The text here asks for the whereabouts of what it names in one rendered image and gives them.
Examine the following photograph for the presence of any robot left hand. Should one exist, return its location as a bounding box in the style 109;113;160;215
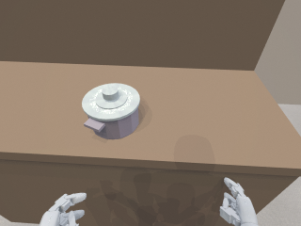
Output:
39;192;87;226

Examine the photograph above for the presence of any pot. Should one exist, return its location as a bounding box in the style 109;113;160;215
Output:
84;108;139;139

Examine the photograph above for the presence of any knob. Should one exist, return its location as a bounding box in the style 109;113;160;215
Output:
102;86;119;101

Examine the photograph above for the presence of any table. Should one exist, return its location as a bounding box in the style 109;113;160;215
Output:
0;0;301;226

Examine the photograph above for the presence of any robot right hand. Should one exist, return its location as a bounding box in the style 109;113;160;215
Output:
220;177;258;226

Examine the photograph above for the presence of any lid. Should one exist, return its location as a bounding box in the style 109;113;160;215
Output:
82;83;140;121

